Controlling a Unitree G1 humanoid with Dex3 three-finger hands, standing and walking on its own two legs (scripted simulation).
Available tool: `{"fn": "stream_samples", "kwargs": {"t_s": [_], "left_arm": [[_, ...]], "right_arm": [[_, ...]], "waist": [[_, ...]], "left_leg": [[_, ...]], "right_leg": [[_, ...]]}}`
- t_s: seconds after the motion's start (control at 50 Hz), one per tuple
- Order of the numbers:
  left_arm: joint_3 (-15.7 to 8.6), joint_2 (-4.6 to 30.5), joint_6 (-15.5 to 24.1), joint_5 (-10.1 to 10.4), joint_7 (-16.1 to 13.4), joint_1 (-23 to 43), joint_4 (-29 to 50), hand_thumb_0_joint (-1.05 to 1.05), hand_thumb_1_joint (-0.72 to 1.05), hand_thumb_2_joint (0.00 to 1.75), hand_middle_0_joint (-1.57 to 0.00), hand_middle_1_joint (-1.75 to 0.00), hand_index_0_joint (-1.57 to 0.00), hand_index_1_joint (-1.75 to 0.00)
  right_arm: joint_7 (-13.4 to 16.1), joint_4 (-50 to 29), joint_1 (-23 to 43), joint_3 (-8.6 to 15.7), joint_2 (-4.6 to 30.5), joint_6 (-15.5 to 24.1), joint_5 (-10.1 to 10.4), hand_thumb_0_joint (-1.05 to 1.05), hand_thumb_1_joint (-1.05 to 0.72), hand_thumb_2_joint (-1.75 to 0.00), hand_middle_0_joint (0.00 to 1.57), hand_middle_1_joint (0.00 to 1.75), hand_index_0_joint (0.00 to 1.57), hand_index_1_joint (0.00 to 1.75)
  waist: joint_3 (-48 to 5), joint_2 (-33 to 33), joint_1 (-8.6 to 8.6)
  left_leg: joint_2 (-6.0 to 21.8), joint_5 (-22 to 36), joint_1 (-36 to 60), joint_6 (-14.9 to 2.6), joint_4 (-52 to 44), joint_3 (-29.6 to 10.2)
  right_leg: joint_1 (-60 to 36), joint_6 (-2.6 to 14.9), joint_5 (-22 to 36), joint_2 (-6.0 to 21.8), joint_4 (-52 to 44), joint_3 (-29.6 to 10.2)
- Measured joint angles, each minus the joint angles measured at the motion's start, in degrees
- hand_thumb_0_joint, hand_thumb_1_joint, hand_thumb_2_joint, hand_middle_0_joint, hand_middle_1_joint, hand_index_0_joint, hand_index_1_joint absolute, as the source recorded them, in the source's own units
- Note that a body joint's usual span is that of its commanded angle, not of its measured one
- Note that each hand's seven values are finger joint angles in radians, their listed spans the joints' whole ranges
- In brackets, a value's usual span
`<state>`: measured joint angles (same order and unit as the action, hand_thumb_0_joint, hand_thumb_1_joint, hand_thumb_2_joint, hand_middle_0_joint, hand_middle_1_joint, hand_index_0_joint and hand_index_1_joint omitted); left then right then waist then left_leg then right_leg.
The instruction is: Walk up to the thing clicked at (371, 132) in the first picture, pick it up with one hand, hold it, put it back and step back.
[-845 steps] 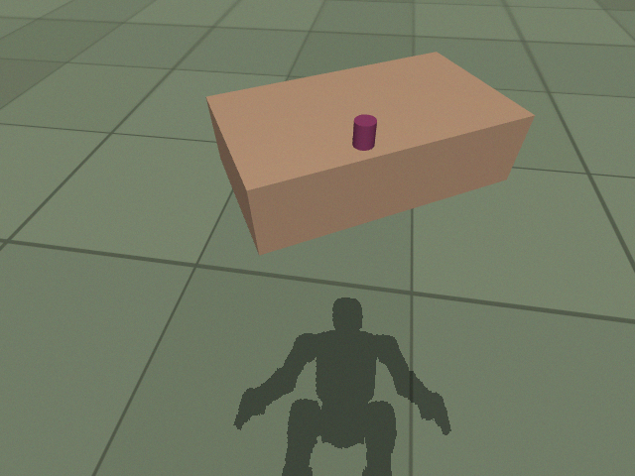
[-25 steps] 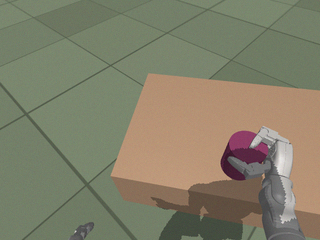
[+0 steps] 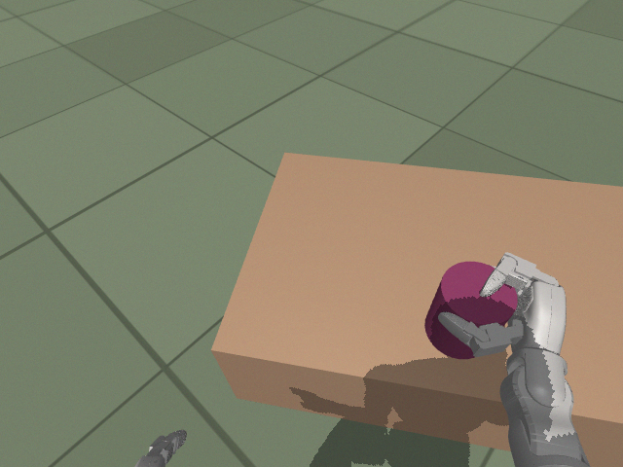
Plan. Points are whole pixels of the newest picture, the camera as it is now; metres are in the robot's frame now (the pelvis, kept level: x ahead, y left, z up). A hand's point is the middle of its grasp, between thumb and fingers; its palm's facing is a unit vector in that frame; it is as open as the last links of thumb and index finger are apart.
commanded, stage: hold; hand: right
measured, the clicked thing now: (466, 311) +0.34 -0.17 +0.01
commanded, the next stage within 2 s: crouch in 1.84 s
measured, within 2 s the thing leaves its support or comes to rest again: neither
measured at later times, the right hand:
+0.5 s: hand (481, 308) +0.32 -0.17 +0.06, palm faces +0.26 +0.97 -0.01, open 7.4 cm
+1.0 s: hand (483, 309) +0.32 -0.17 +0.06, palm faces +0.26 +0.97 +0.00, open 7.3 cm
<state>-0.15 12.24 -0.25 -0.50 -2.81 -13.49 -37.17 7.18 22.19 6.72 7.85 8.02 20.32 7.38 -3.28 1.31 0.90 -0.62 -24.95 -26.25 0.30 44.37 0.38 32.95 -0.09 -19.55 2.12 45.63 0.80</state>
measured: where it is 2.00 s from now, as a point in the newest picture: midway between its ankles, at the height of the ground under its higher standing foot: outside the picture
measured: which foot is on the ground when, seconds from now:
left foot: down 0.00-1.00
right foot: down 0.00-1.00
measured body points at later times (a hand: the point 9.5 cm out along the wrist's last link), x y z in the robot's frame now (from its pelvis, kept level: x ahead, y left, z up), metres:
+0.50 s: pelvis -0.01 +0.01 +0.00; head +0.02 +0.01 +0.45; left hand +0.13 +0.25 -0.11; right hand +0.30 -0.22 +0.07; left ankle -0.03 +0.12 -0.71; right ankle +0.04 -0.12 -0.71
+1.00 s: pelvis -0.01 +0.01 +0.00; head +0.02 +0.01 +0.45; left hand +0.13 +0.25 -0.11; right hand +0.30 -0.22 +0.07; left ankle -0.03 +0.12 -0.71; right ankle +0.04 -0.12 -0.71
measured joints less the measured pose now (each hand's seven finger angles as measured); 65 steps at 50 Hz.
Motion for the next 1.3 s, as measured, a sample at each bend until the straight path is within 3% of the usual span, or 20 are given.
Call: {"fn": "stream_samples", "kwargs": {"t_s": [1.3], "left_arm": [[0.2,0.1,1.2,-0.2,-0.5,0.6,-0.7,0.01,0.91,0.90,-0.20,-0.32,-0.20,-0.31]], "right_arm": [[-1.0,-0.8,-0.8,0.4,0.0,-0.4,0.5,-0.01,0.49,-0.96,0.58,0.92,1.32,1.44]], "waist": [[0.0,0.3,-0.06]], "left_leg": [[-0.2,0.4,0.4,-0.51,-0.1,0.4]], "right_leg": [[-0.6,-0.50,0.9,0.2,-0.8,-0.5]]}}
